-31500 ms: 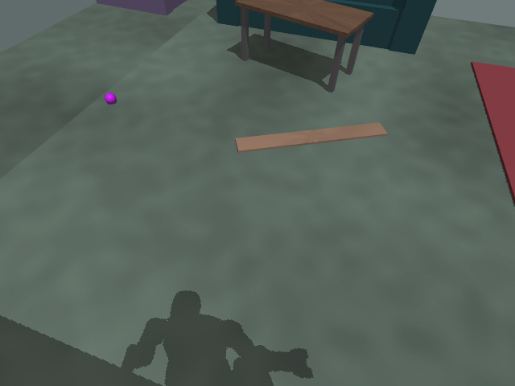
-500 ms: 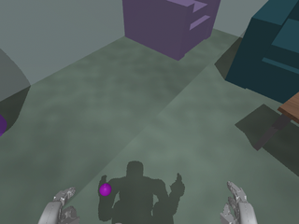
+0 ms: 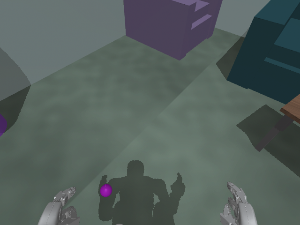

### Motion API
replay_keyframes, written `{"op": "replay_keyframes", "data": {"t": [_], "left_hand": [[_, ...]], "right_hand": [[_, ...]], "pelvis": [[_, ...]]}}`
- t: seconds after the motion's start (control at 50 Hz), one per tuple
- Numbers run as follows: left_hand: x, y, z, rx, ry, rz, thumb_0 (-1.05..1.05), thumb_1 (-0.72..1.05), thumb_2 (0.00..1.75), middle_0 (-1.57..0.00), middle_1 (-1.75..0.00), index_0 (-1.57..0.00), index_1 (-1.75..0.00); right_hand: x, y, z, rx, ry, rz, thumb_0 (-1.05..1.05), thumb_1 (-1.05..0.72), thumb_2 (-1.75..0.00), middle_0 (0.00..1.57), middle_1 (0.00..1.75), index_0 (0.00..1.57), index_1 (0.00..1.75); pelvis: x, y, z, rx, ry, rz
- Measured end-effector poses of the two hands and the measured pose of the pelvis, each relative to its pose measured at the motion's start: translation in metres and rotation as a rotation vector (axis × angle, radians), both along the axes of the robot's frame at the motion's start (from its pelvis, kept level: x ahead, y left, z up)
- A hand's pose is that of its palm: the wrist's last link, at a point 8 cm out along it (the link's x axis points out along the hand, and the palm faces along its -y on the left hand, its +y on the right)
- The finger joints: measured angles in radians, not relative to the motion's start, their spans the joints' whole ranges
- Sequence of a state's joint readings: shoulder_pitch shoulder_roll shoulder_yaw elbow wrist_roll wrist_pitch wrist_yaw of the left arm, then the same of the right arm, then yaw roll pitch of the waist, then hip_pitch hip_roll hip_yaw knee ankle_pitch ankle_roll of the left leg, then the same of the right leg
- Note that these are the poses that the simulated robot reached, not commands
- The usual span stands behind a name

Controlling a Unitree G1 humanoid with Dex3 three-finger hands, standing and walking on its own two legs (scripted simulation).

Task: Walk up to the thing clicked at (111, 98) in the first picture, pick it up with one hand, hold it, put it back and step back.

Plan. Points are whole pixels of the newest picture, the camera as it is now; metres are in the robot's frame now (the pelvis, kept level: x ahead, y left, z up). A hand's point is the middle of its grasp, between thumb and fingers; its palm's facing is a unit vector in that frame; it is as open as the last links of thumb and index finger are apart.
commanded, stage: home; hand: left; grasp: from above
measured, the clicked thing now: (106, 190) +0.43 +0.24 -0.68
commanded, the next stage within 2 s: stand in 0.58 s
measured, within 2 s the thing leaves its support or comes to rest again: neither
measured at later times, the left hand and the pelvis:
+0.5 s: hand (77, 221) +0.16 +0.18 -0.05, palm faces +0.04 -0.98 -0.20, open 7.4 cm; pelvis +0.00 +0.00 +0.00, yaw +0 degrees
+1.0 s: hand out of the picture +0.09 +0.24 -0.11, palm faces +0.03 -0.94 -0.34, open 7.4 cm; pelvis -0.01 +0.01 +0.04, yaw +0 degrees
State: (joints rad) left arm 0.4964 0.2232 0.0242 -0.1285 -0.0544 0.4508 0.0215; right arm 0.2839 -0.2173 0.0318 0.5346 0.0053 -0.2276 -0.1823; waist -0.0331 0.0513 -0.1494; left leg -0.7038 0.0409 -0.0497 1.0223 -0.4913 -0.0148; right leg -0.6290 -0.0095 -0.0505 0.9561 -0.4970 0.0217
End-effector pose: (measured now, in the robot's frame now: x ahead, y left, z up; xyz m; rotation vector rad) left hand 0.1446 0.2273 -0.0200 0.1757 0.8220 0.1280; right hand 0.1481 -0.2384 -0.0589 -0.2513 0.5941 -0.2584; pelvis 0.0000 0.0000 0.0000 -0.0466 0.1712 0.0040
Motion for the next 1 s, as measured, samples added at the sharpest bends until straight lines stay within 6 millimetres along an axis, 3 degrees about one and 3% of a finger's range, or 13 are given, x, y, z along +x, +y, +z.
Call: {"op": "replay_keyframes", "data": {"t": [0.68, 0.76, 0.84, 1.0], "left_hand": [[0.000, 0.000, -0.001, 0.000, 0.001, -0.002, 0.02, 0.90, 0.90, -0.20, -0.30, -0.20, -0.29], [0.004, 0.013, -0.020, 0.091, -0.023, -0.039, 0.01, 0.90, 0.90, -0.20, -0.30, -0.20, -0.29], [-0.011, 0.033, -0.035, 0.126, 0.057, -0.013, 0.01, 0.90, 0.90, -0.20, -0.30, -0.20, -0.29], [-0.062, 0.061, -0.052, 0.132, 0.261, 0.061, 0.01, 0.90, 0.90, -0.20, -0.30, -0.20, -0.29]], "right_hand": [[0.000, -0.001, 0.001, -0.002, 0.001, -0.008, 0.02, -0.90, -0.90, 0.20, 0.30, 0.20, 0.30], [-0.006, -0.005, -0.015, -0.048, 0.213, 0.132, 0.01, -0.90, -0.90, 0.20, 0.30, 0.20, 0.30], [-0.021, -0.016, -0.020, -0.020, 0.357, 0.136, 0.02, -0.90, -0.90, 0.20, 0.30, 0.20, 0.30], [-0.055, -0.028, -0.012, -0.005, 0.492, 0.041, 0.01, -0.91, -0.90, 0.20, 0.30, 0.20, 0.30]], "pelvis": [[0.001, 0.000, -0.001, -0.001, 0.003, 0.000], [-0.006, 0.000, 0.008, 0.026, -0.080, 0.002], [-0.010, 0.001, 0.018, 0.045, -0.126, 0.002], [-0.005, 0.009, 0.037, 0.042, -0.176, -0.003]]}}
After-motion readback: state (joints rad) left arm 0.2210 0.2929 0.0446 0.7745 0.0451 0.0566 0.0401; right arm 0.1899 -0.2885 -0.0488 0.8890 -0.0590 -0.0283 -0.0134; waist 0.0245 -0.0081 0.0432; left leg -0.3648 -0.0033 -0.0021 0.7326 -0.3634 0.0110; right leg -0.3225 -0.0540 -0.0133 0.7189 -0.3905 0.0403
